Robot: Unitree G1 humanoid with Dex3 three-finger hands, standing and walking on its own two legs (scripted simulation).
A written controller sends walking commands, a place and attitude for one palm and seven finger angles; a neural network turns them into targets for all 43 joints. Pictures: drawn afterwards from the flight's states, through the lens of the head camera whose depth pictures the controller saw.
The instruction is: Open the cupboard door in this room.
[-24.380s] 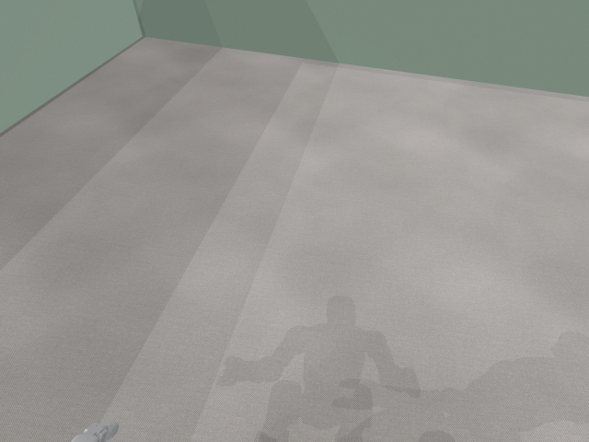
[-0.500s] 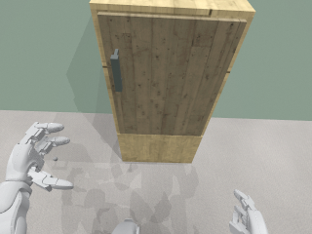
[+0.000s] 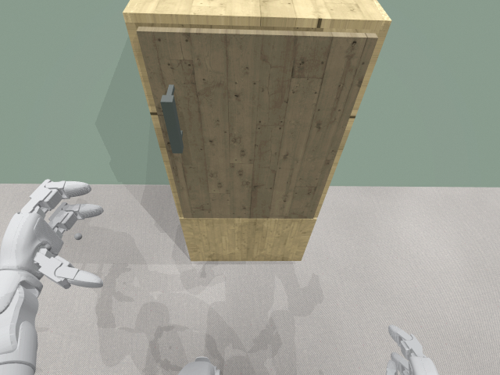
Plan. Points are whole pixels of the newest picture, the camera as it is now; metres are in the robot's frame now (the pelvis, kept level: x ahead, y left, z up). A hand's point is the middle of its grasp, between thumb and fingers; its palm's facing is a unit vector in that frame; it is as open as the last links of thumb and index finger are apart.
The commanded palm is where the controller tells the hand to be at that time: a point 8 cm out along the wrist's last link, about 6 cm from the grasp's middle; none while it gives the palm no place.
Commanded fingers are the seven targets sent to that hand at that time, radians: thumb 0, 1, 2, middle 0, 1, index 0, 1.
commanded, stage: raise the hand with hooked fingers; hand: left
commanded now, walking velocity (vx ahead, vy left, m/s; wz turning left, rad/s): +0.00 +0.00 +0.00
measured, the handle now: (174, 120) +0.58 +0.20 +0.06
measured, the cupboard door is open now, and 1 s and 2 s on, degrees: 0 0 0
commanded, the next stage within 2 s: move the hooked fingers beside the handle in 0.26 s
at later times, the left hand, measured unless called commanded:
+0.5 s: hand (87, 234) +0.29 +0.26 +0.08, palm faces +0.09 -1.00 -0.01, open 14.0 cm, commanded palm +0.28 +0.31 +0.08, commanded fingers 0.00 -0.50 0.30 -0.30 -1.20 -0.30 -1.20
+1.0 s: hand (105, 191) +0.38 +0.27 +0.07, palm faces +0.08 -1.00 +0.02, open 14.0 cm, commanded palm +0.36 +0.31 +0.07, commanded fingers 0.00 -0.50 0.30 -0.30 -1.20 -0.30 -1.20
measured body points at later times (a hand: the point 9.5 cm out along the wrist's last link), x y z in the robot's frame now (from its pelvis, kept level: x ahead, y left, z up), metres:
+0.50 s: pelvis -0.01 -0.01 +0.00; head +0.02 -0.01 +0.44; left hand +0.28 +0.31 +0.08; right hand +0.15 -0.26 -0.09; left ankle +0.06 +0.12 -0.70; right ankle -0.02 -0.13 -0.70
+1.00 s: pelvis +0.00 +0.00 -0.01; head +0.06 +0.02 +0.43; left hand +0.37 +0.32 +0.07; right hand +0.08 -0.26 -0.11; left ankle +0.06 +0.12 -0.70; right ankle -0.02 -0.13 -0.70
